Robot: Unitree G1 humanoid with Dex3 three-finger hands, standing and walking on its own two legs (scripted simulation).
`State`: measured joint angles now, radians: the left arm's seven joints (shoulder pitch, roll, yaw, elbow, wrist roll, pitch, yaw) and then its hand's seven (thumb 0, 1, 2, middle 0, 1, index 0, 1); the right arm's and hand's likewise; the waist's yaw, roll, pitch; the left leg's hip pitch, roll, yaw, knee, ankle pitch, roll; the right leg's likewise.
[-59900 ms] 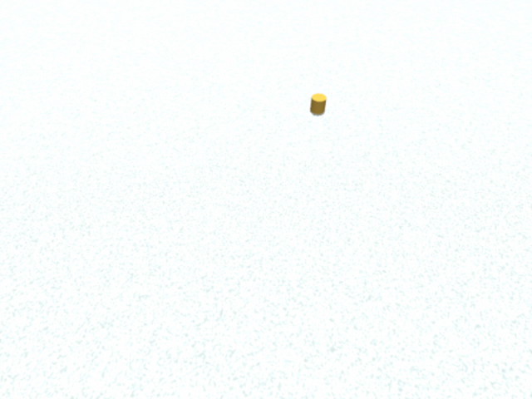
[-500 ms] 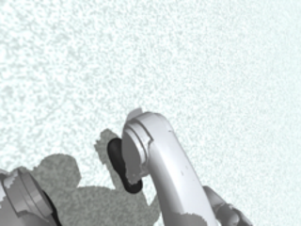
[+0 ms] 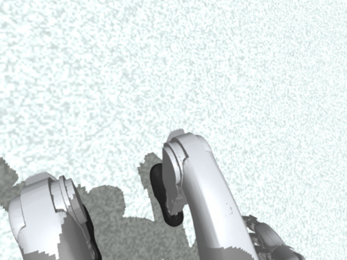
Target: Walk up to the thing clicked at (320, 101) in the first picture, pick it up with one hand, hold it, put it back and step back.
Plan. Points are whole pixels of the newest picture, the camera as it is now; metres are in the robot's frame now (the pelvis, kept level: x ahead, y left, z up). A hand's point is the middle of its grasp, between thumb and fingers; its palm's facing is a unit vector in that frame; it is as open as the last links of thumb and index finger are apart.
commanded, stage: withdraw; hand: left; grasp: from above
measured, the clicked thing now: out of the picture +0.55 +0.36 -0.30
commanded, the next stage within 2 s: go down in 0.34 s
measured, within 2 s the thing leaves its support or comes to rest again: neither
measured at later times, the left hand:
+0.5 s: hand out of the picture +0.50 +0.37 -0.12, palm faces -0.49 -0.12 -0.86, open 14.1 cm
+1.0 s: hand out of the picture +0.50 +0.40 +0.01, palm faces -0.44 -0.13 -0.89, open 13.8 cm
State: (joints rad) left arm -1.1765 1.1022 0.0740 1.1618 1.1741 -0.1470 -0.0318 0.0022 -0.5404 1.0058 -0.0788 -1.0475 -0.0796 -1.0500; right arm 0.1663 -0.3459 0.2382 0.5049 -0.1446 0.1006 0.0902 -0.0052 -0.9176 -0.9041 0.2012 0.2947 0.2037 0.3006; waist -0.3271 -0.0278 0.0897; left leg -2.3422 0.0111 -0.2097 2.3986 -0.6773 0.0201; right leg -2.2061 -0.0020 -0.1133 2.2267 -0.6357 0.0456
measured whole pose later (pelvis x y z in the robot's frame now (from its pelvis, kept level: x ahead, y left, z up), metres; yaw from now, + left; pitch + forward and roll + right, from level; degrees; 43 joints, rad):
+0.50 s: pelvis -0.01 -0.01 +0.01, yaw +2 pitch +33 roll -13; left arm -1.21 1.10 0.06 1.31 1.22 -0.32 -0.04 0.00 -0.53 1.01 -0.09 -1.01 -0.09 -1.01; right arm 0.17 -0.31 0.27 0.53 -0.13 0.15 0.00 0.00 -0.91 -0.90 0.20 0.29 0.20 0.30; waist -0.35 -0.04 0.07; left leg -2.31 0.01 -0.18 2.33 -0.62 0.02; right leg -2.19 -0.01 -0.09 2.18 -0.59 0.05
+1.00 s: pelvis +0.00 +0.00 +0.07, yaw +4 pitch +37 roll -11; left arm -1.14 1.01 0.06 1.09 1.11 -0.17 -0.19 0.00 -0.48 0.95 -0.10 -1.06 -0.11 -1.04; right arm 0.20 -0.30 0.16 0.54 -0.07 0.17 0.01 0.00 -0.91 -0.90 0.20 0.30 0.21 0.30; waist -0.27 0.04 -0.06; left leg -2.17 0.02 -0.13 2.15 -0.64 0.03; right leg -2.07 -0.02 -0.07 2.03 -0.61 0.04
